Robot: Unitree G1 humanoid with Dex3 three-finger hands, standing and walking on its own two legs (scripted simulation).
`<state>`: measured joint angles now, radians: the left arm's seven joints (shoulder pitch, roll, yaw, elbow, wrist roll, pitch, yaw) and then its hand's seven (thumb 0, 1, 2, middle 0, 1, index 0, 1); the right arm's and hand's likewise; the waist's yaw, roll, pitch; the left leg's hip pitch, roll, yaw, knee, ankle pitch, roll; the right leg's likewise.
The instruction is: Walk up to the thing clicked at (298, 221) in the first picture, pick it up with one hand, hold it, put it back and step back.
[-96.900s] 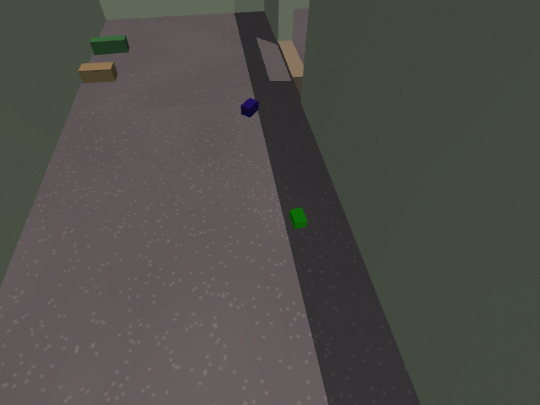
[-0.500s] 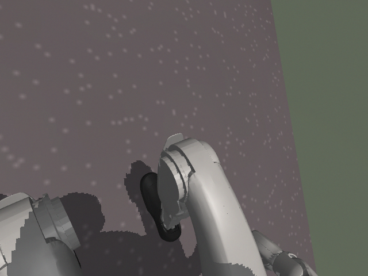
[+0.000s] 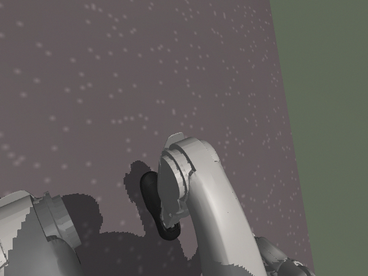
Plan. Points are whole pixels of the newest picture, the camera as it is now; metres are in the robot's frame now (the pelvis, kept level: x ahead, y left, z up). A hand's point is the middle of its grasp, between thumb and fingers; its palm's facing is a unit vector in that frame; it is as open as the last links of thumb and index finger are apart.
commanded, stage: close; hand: left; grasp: from above
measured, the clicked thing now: out of the picture +0.46 +0.32 -0.28
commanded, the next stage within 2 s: settle in 0.76 s
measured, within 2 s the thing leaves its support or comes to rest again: leaves its support in 1.02 s
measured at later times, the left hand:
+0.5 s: hand out of the picture +0.45 +0.33 -0.25, palm faces -0.50 -0.07 -0.86, open 10.7 cm
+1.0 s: hand out of the picture +0.45 +0.33 -0.25, palm faces -0.50 -0.08 -0.86, open 10.7 cm
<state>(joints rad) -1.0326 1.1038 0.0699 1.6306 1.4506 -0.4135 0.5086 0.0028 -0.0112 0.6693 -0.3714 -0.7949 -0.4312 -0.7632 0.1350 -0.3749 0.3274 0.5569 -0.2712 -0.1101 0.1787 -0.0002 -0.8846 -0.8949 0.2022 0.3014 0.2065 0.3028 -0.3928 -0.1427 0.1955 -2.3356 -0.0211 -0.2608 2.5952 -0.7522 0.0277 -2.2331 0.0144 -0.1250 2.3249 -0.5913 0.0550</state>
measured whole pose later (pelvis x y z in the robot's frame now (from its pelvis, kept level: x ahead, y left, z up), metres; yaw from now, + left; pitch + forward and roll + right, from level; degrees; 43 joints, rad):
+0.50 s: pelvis +0.00 +0.00 +0.00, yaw +0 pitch +27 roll -17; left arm -1.05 1.08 0.06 1.67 1.43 -0.35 0.54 0.01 0.02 0.56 -0.47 -0.73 -0.49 -0.69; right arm 0.09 -0.36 0.33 0.58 -0.27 -0.17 0.21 0.00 -0.89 -0.89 0.20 0.30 0.21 0.30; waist -0.40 -0.12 0.18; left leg -2.35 -0.02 -0.25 2.60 -0.76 0.03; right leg -2.25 0.01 -0.12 2.33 -0.60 0.06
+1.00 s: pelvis +0.00 +0.00 +0.00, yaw +0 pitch +27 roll -17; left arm -1.04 1.10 0.09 1.61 1.45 -0.41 0.50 0.02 0.01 0.55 -0.51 -0.76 -0.51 -0.69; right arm 0.14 -0.37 0.32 0.57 -0.27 -0.11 0.18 0.00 -0.89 -0.89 0.20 0.30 0.21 0.30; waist -0.38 -0.14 0.19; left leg -2.34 -0.02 -0.26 2.59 -0.76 0.02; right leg -2.24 0.01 -0.13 2.33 -0.59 0.06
